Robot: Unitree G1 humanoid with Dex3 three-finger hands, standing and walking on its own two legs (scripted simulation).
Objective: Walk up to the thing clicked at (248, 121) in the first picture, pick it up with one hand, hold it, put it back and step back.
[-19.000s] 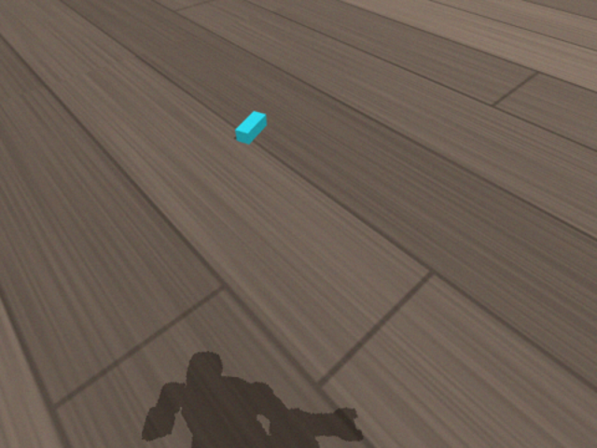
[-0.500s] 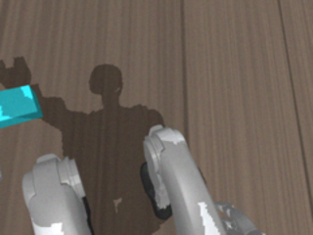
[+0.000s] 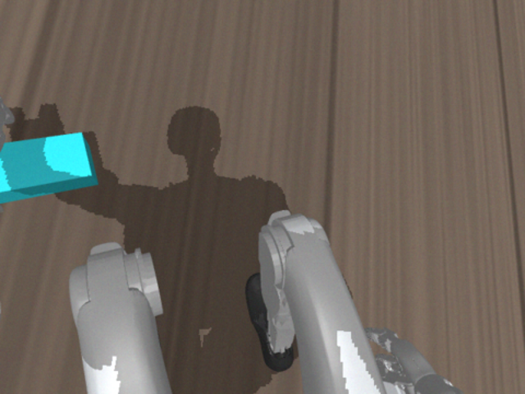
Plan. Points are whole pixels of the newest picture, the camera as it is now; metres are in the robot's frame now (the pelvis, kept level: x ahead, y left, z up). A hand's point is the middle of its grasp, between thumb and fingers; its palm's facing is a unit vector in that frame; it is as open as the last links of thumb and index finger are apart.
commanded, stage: rest palm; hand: left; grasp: from above
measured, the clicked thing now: (25, 170) +0.47 +0.32 -0.29
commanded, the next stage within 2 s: close in 0.72 s
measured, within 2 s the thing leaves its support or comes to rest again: neither
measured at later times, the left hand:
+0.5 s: hand (12, 166) +0.47 +0.32 -0.24, palm faces -0.43 -0.10 -0.90, open 14.3 cm
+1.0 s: hand (18, 175) +0.45 +0.32 -0.26, palm faces -0.43 -0.11 -0.90, open 13.6 cm
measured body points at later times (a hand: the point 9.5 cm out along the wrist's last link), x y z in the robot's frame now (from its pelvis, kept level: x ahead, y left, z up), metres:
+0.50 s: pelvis +0.00 +0.00 -0.03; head +0.27 +0.10 +0.32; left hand +0.49 +0.32 -0.19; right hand +0.02 -0.26 -0.10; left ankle +0.08 +0.13 -0.29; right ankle +0.10 -0.13 -0.29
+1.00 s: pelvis +0.00 +0.00 -0.03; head +0.27 +0.12 +0.32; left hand +0.47 +0.32 -0.20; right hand +0.06 -0.27 -0.09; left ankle +0.08 +0.13 -0.29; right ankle +0.10 -0.13 -0.29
